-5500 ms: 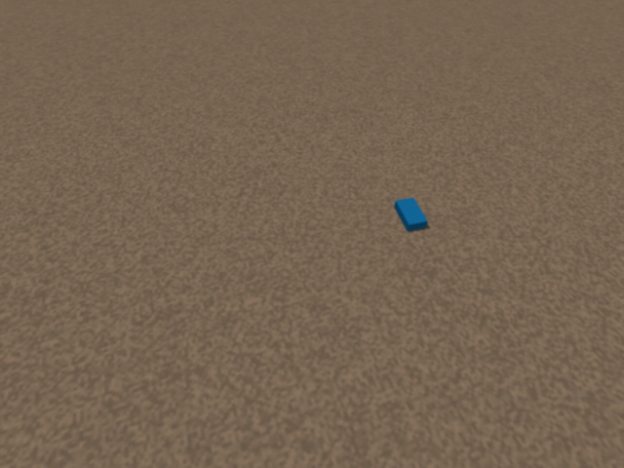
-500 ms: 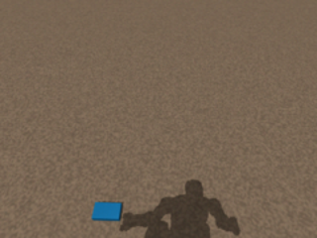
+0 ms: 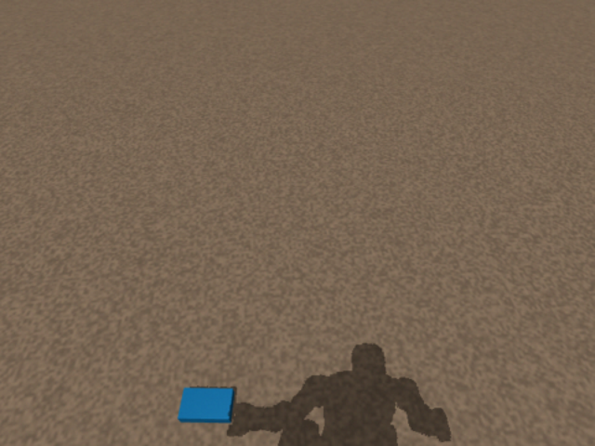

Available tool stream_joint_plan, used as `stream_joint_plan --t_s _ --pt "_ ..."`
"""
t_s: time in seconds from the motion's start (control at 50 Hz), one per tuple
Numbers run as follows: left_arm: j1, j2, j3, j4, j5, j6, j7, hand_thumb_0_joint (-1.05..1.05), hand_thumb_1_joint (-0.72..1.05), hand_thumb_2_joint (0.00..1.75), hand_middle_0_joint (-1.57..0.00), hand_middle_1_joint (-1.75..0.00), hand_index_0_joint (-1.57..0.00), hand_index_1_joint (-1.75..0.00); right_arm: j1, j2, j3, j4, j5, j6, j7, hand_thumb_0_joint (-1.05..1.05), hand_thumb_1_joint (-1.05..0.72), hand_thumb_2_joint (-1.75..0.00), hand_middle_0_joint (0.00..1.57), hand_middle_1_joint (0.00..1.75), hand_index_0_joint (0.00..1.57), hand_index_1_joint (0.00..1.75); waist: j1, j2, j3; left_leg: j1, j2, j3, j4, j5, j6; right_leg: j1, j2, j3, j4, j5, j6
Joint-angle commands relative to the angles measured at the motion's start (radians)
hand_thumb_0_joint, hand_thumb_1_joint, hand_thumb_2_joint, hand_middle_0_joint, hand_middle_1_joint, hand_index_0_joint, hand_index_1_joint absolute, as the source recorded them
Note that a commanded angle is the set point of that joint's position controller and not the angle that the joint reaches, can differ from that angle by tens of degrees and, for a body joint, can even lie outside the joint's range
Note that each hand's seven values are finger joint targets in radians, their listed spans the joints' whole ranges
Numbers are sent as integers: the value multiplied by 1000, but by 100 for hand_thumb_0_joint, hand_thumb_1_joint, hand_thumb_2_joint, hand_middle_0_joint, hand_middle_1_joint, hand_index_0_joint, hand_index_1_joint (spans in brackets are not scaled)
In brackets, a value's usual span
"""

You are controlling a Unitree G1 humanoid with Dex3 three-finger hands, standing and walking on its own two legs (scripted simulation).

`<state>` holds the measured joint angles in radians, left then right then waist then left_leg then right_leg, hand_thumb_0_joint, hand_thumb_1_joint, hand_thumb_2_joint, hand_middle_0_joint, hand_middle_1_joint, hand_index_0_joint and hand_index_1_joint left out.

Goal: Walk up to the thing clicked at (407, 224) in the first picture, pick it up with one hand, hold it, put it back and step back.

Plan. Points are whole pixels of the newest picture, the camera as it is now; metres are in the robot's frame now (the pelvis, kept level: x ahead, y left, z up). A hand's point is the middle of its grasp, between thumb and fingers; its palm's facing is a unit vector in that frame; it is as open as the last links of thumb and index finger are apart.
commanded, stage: stand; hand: left
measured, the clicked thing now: (207, 405) +0.39 +0.31 -0.76
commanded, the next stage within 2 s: none
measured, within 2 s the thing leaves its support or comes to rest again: neither
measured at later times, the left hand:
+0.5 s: hand out of the picture +0.07 +0.25 -0.16, palm faces -0.03 -0.94 -0.33, open 7.4 cm
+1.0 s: hand out of the picture +0.08 +0.25 -0.16, palm faces -0.03 -0.94 -0.34, open 7.4 cm
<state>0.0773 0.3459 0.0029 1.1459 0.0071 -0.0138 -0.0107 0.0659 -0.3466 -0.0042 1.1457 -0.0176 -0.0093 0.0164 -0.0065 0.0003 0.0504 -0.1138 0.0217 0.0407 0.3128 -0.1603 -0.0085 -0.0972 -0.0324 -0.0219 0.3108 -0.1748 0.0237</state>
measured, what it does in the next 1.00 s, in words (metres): stands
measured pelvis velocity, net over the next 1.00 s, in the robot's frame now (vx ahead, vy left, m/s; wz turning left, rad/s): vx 0.00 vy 0.00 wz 0.00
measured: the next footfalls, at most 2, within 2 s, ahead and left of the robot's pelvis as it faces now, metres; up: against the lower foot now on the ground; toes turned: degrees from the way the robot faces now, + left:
none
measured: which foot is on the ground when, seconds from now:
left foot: down 0.00-1.00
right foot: down 0.00-1.00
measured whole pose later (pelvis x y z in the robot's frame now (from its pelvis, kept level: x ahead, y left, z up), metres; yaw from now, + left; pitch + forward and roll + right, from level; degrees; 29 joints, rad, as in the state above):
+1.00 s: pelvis +0.00 +0.00 +0.00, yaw +0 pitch -2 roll +0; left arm 0.11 0.35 -0.01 1.13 0.01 -0.01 -0.01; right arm 0.09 -0.35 0.00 1.15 -0.02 -0.01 0.01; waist -0.01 0.00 0.04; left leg -0.11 0.03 0.04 0.31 -0.16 -0.01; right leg -0.09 -0.03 -0.02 0.31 -0.18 0.02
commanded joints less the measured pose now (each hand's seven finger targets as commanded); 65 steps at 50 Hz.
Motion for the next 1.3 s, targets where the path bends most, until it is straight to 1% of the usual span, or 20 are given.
stream_joint_plan --t_s 0.0,0.08,0.16,0.18,0.24,0.28,0.3,0.32,0.34,0.36,0.42,0.48,0.5,0.52,0.56,0.64,0.74,0.98,1.06,1.28 --pt "-44 209 39 -60 0 -21 18 0 90 90 -20 -30 -20 -30 -54 -218 -41 -58 5 -23 -19 0 -90 -90 20 30 20 30 4 10 -100 41 129 -106 -46 161 20 8 -107 82 -30 149 -31" --pt "-45 212 37 -59 -1 -20 18 0 90 90 -20 -30 -20 -30 -42 -215 -38 -53 5 -23 -18 0 -90 -90 20 30 20 30 2 0 -75 24 126 -107 -60 113 17 -3 -106 85 -43 95 -32" --pt "-39 215 36 -60 1 -19 18 0 90 90 -20 -30 -20 -30 -44 -211 -37 -51 5 -21 -16 0 -90 -90 20 30 20 30 4 -6 -64 15 122 -109 -66 100 13 -14 -104 83 -50 79 -30" --pt "-36 214 36 -62 3 -19 19 0 90 90 -20 -30 -20 -30 -46 -222 -40 -53 6 -20 -18 0 -90 -90 20 30 20 30 4 4 -82 34 124 -104 -56 101 19 -10 -108 88 -51 94 -31" --pt "-37 217 36 -62 -1 -19 18 0 90 90 -20 -30 -20 -30 -38 -214 -36 -48 6 -22 -18 0 -90 -90 20 30 20 30 2 3 -67 14 119 -108 -68 89 11 -11 -106 90 -50 77 -32" --pt "-27 215 35 -64 1 -18 17 0 90 90 -20 -30 -20 -30 -43 -225 -40 -50 6 -21 -18 0 -90 -90 20 30 20 30 6 17 -78 27 122 -107 -59 92 17 -10 -107 89 -49 90 -34" --pt "-36 218 35 -62 -1 -18 18 0 90 90 -20 -30 -20 -30 -33 -209 -34 -47 6 -22 -17 0 -90 -90 20 30 20 30 1 1 -65 8 119 -109 -68 87 12 -7 -106 88 -46 72 -35" --pt "-33 212 34 -63 1 -17 17 0 90 90 -20 -30 -20 -30 -31 -217 -35 -48 6 -21 -18 0 -90 -90 20 30 20 30 2 10 -65 6 118 -107 -69 70 13 -9 -107 89 -50 69 -35" --pt "-24 219 35 -63 1 -17 17 0 90 90 -20 -30 -20 -30 -36 -220 -36 -48 6 -22 -18 0 -90 -90 20 30 20 30 6 5 -78 28 121 -108 -63 88 14 -12 -108 92 -47 80 -36" --pt "-28 216 34 -62 0 -16 17 0 90 90 -20 -30 -20 -30 -31 -219 -35 -48 6 -22 -18 0 -90 -90 20 30 20 30 1 10 -70 13 118 -108 -66 80 13 -12 -106 88 -48 73 -35" --pt "-19 211 33 -59 1 -15 16 0 90 90 -20 -30 -20 -30 -29 -223 -35 -44 7 -21 -18 0 -90 -90 20 30 20 30 5 11 -60 10 116 -112 -71 55 13 -18 -104 87 -50 60 -35" --pt "-19 219 33 -62 2 -16 18 0 90 90 -20 -30 -20 -30 -30 -214 -34 -49 6 -21 -17 0 -90 -90 20 30 20 30 2 -10 -65 23 118 -109 -62 78 13 -31 -104 88 -48 67 -36" --pt "-19 219 34 -67 1 -18 16 0 90 90 -20 -30 -20 -30 -25 -219 -34 -49 6 -22 -17 0 -90 -90 20 30 20 30 1 1 -85 36 120 -104 -54 95 17 -20 -110 95 -47 92 -38" --pt "-22 215 31 -65 -1 -17 17 0 90 90 -20 -30 -20 -30 -22 -216 -32 -46 7 -22 -17 0 -90 -90 20 30 20 30 1 5 -71 19 119 -111 -62 91 13 -19 -106 90 -46 77 -36" --pt "-14 217 31 -64 1 -19 18 0 90 90 -20 -30 -20 -30 -30 -222 -35 -47 7 -21 -18 0 -90 -90 20 30 20 30 5 2 -88 41 123 -109 -48 109 18 -13 -110 92 -45 99 -35" --pt "-16 221 33 -64 1 -18 20 0 90 90 -20 -30 -20 -30 -24 -215 -33 -49 6 -19 -18 0 -90 -90 20 30 20 30 2 -11 -65 25 119 -108 -51 105 17 -22 -107 91 -49 100 -34" --pt "-11 219 31 -70 1 -19 19 0 90 90 -20 -30 -20 -30 -25 -219 -34 -53 5 -20 -19 0 -90 -90 20 30 20 30 5 0 -85 35 122 -103 -44 116 18 -12 -110 94 -46 118 -37" --pt "-13 223 34 -73 2 -16 18 0 90 90 -20 -30 -20 -30 -18 -219 -34 -55 4 -22 -20 0 -90 -90 20 30 20 30 5 10 -71 24 121 -101 -53 120 15 -4 -108 92 -46 121 -39" --pt "-8 220 32 -77 4 -18 19 0 90 90 -20 -30 -20 -30 -21 -222 -36 -60 7 -22 -21 0 -90 -90 20 30 20 30 7 -2 -95 50 127 -99 -42 157 19 0 -109 87 -38 154 -38" --pt "-7 219 32 -76 3 -16 19 0 90 90 -20 -30 -20 -30 -18 -220 -36 -62 7 -21 -21 0 -90 -90 20 30 20 30 5 7 -65 33 123 -104 -57 126 15 -14 -104 83 -46 108 -38"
